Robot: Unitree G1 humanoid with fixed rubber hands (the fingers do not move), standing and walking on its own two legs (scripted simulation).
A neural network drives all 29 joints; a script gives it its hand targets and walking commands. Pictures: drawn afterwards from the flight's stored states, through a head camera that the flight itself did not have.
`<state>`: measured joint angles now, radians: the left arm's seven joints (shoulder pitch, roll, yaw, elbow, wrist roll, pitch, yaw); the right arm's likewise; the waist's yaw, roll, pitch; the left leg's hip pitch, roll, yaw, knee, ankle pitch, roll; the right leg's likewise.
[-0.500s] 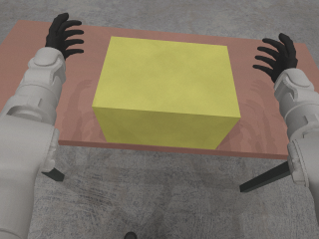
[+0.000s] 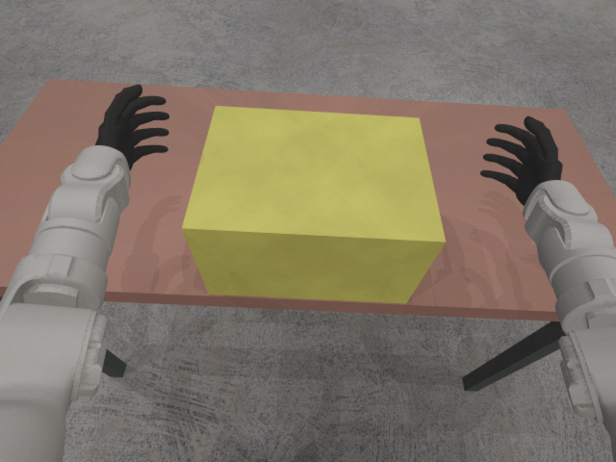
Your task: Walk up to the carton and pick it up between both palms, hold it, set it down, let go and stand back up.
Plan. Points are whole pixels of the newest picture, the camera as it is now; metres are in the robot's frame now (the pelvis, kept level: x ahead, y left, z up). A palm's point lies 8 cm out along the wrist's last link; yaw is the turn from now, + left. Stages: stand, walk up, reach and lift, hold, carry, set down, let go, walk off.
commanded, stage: set down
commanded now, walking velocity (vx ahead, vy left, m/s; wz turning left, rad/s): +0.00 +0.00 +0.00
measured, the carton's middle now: (312, 206) +0.47 +0.00 +0.02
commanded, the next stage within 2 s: none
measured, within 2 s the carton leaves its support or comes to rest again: neither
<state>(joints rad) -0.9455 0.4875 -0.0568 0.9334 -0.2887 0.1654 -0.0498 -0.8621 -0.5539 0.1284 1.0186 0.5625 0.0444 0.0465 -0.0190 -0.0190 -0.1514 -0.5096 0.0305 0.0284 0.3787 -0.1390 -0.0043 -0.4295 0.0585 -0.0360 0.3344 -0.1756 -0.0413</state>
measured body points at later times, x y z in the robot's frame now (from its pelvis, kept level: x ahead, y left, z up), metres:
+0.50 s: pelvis -0.01 -0.01 +0.00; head +0.02 -0.01 +0.45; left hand +0.38 +0.26 +0.10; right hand +0.37 -0.26 +0.08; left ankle +0.01 +0.12 -0.74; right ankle -0.03 -0.09 -0.74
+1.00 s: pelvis -0.01 -0.01 +0.01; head +0.00 +0.00 +0.46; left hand +0.31 +0.26 +0.07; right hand +0.30 -0.25 +0.05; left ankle +0.01 +0.12 -0.74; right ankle -0.03 -0.09 -0.74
